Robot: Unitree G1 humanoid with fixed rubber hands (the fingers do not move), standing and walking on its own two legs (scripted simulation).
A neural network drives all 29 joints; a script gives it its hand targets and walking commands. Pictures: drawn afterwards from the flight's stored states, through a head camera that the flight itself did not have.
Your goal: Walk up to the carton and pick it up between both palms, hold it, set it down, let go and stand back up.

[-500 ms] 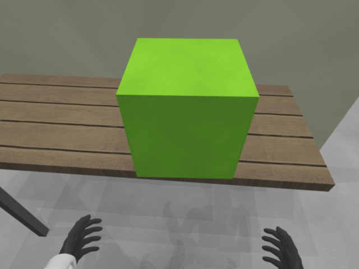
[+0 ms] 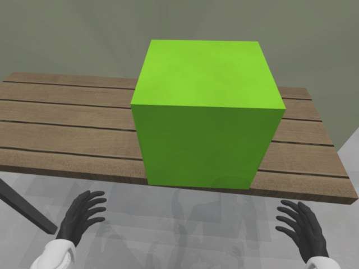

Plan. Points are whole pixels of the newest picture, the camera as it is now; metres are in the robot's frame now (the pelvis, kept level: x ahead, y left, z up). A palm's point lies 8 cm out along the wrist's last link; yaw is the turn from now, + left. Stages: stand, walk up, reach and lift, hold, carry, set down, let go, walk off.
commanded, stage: reach and lift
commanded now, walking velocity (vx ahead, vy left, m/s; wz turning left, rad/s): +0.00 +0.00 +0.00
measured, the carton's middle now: (200, 115) +0.46 +0.00 +0.10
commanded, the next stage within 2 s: none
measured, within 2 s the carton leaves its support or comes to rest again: neither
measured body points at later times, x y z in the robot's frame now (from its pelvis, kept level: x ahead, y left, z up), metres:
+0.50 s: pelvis -0.01 +0.00 +0.00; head -0.01 +0.00 +0.45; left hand +0.25 +0.24 +0.08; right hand +0.25 -0.22 +0.08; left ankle -0.02 +0.10 -0.75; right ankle -0.01 -0.11 -0.75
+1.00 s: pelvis -0.02 -0.01 +0.00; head -0.01 +0.00 +0.45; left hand +0.33 +0.24 +0.13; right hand +0.32 -0.22 +0.12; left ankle -0.02 +0.10 -0.75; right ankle -0.01 -0.11 -0.75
